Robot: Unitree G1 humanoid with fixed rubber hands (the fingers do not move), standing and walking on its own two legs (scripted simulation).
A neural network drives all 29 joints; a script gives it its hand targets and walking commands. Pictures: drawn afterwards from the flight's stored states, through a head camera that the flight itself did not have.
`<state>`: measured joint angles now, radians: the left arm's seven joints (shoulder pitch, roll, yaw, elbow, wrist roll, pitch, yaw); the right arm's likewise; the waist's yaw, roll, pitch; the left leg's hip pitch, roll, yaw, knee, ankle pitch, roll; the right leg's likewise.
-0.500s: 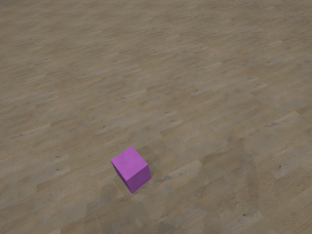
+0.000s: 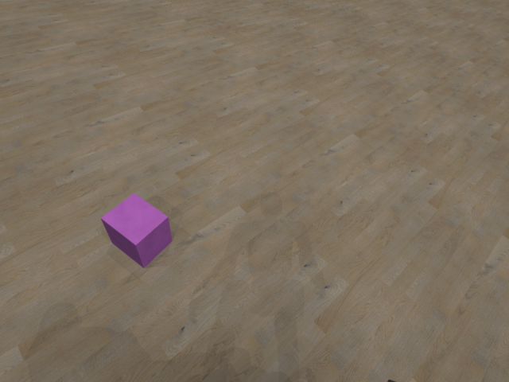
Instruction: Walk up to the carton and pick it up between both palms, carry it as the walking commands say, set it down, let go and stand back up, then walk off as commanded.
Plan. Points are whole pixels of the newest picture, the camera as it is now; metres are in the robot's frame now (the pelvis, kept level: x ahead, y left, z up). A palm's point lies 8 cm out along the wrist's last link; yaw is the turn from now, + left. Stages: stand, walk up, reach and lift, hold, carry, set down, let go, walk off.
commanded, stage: walk off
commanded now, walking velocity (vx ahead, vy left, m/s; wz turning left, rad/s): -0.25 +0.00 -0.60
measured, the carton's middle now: (139, 230) +0.77 +0.44 -0.68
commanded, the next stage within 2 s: stand in 0.04 s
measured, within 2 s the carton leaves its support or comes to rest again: neither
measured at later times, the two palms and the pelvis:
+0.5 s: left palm out of the picture -0.03 +0.18 -0.13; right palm out of the picture -0.18 -0.28 -0.15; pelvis -0.14 -0.03 -0.01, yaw -4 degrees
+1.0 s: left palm out of the picture -0.19 +0.21 -0.15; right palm out of the picture -0.21 -0.21 -0.15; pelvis -0.17 -0.01 +0.00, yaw -6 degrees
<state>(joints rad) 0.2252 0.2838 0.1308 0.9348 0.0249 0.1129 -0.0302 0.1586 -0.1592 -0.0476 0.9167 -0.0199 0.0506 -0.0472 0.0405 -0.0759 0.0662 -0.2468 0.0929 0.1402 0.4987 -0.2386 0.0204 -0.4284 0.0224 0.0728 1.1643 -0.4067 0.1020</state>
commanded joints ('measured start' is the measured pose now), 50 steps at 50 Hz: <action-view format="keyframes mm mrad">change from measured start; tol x16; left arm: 1 -93 56 -6 -111 -9 -20 8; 10 72 214 8 -65 23 -62 34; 14 -168 77 -44 -100 23 -76 55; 50 133 -62 -93 157 -1 -114 62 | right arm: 1 112 -250 -71 -42 -7 -30 -10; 11 -69 -153 -49 -96 -10 8 5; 27 315 -129 -39 141 -5 -33 9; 50 274 -16 9 198 6 -52 18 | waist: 1 -97 383 -123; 6 -59 348 -134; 9 -4 -270 -86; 23 -23 -138 13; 30 -21 221 72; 50 -57 13 44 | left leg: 1 342 243 -211 -108 424 155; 7 53 205 -106 -11 257 61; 9 -355 -6 39 345 -381 -76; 11 -223 18 -160 570 -299 -55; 16 -213 -14 -112 544 -108 -72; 23 -77 -35 -93 98 -247 -86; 27 161 61 -183 -174 70 -29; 30 -155 116 -289 -327 -273 11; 50 21 -17 -152 -175 -123 16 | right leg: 1 -108 -11 -78 -279 -122 5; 4 87 -11 -115 -494 -180 -18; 8 428 -146 28 -941 172 -78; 9 442 -403 345 -944 364 -150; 10 257 -480 305 -948 378 -253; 13 95 -256 74 -962 113 -204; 24 243 -265 169 -932 109 -242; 29 211 -52 -61 -788 202 -101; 50 86 -120 51 -916 -5 -122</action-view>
